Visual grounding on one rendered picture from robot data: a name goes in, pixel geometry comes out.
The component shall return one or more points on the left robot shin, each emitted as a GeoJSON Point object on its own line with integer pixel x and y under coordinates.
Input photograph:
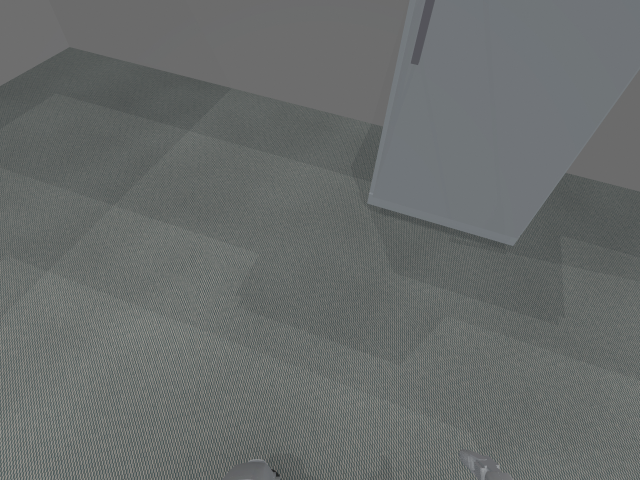
{"type": "Point", "coordinates": [258, 460]}

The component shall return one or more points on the robot right hand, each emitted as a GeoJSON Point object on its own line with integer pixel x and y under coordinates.
{"type": "Point", "coordinates": [484, 467]}

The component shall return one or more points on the fridge door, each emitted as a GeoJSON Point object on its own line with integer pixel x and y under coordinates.
{"type": "Point", "coordinates": [505, 95]}

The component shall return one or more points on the handle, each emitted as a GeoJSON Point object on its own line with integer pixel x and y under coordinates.
{"type": "Point", "coordinates": [427, 11]}

